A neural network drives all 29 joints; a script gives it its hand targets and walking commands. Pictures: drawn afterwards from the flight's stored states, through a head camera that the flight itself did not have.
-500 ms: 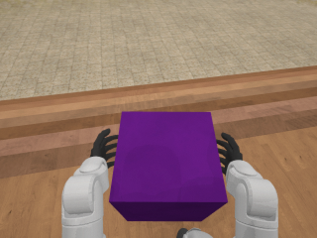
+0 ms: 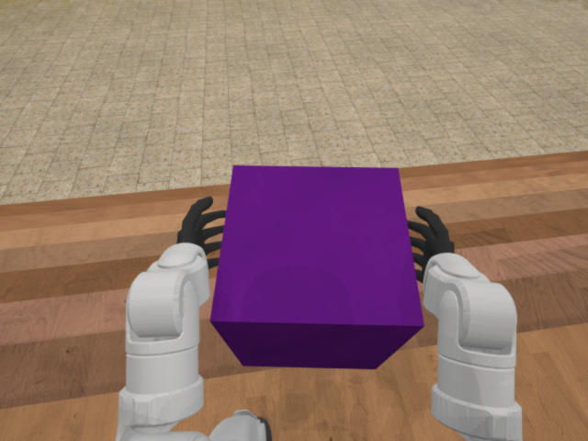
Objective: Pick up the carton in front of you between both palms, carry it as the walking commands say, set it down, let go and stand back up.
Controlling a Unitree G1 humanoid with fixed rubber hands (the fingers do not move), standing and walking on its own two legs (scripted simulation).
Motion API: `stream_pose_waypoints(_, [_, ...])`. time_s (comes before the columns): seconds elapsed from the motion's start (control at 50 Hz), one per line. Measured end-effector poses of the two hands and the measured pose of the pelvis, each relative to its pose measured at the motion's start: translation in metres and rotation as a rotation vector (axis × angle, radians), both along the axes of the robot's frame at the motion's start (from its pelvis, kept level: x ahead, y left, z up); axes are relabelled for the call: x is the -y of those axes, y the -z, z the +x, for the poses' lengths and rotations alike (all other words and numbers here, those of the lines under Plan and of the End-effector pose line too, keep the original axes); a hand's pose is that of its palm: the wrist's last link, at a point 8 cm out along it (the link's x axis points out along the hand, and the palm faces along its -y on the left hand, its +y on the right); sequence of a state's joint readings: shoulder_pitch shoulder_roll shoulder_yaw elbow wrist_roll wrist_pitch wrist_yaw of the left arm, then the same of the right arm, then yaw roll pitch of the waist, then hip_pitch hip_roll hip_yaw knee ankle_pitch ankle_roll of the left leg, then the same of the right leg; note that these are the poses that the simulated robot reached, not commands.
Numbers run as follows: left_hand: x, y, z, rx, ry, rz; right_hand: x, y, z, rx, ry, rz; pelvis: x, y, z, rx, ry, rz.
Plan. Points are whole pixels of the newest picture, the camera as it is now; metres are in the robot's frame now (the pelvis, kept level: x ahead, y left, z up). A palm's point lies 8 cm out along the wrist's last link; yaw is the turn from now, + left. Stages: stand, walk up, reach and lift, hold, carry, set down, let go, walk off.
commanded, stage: carry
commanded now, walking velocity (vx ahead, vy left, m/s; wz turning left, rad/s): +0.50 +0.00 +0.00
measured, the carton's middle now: (311, 278) +0.33 +0.00 +0.04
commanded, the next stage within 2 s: none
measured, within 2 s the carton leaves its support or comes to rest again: neither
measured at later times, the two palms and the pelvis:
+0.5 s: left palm (224, 107) +0.66 +0.18 +0.10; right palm (379, 114) +0.66 -0.12 +0.09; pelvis +0.30 +0.03 -0.01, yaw +1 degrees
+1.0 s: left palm (243, 78) +0.99 +0.20 -0.02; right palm (351, 87) +0.97 -0.10 -0.03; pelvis +0.63 +0.07 -0.17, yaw +2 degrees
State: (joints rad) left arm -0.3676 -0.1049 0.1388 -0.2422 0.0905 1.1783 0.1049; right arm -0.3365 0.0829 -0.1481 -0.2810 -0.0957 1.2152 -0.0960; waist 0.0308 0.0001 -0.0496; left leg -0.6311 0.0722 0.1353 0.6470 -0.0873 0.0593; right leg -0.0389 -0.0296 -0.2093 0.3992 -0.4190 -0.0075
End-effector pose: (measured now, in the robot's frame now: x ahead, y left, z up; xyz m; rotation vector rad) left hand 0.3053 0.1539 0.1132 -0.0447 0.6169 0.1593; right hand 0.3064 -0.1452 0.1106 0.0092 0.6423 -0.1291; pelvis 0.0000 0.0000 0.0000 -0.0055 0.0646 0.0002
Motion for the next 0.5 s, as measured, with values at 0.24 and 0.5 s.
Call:
stream_pose_waypoints(0.24, [-0.023,0.038,0.201,-0.200,0.099,0.015,-0.023,0.034,0.179,-0.203,0.026,-0.060,-0.037,0.004,0.137,-0.011,0.007,-0.022])
stream_pose_waypoints(0.5, [-0.026,0.018,0.359,-0.050,-0.004,-0.006,-0.026,0.021,0.357,-0.051,0.018,0.021,-0.026,0.012,0.298,-0.021,-0.025,0.006])
